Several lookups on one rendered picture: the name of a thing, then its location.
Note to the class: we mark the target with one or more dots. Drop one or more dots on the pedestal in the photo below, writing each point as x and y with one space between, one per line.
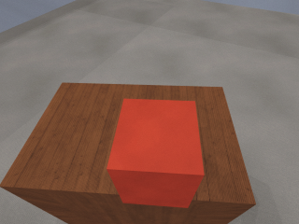
62 167

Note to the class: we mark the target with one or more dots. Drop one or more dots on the carton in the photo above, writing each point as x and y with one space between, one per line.
156 156

